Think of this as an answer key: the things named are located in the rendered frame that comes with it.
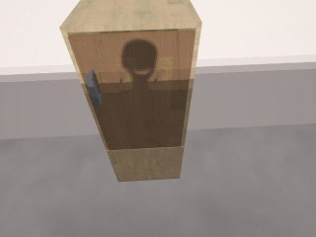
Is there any cupboard door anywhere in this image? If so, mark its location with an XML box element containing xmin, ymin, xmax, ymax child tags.
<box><xmin>68</xmin><ymin>30</ymin><xmax>196</xmax><ymax>151</ymax></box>

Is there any handle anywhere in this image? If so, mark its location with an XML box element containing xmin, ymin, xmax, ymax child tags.
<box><xmin>85</xmin><ymin>69</ymin><xmax>102</xmax><ymax>107</ymax></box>

